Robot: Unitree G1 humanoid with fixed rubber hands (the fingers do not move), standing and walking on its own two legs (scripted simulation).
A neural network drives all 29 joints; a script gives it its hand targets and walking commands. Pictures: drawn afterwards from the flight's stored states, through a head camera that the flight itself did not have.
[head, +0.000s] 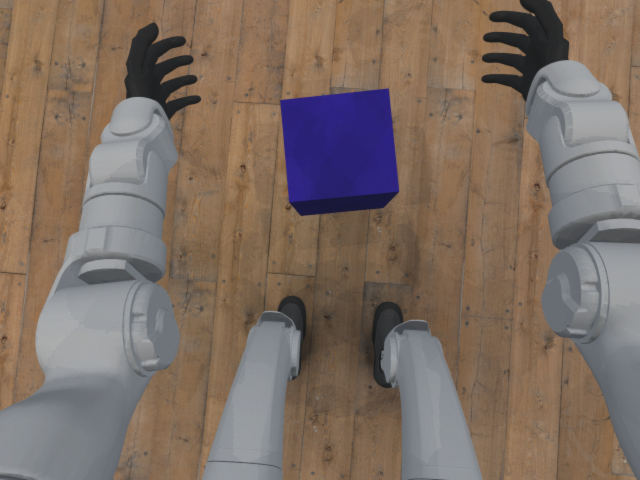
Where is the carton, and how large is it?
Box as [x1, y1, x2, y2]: [280, 88, 398, 215]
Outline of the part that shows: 388,88 280,100 289,202 301,215 383,207 398,191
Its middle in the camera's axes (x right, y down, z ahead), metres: +0.04 -0.17 +0.87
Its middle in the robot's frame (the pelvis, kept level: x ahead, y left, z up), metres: +0.55 +0.03 -0.53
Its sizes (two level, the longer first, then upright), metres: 0.210 0.200 0.250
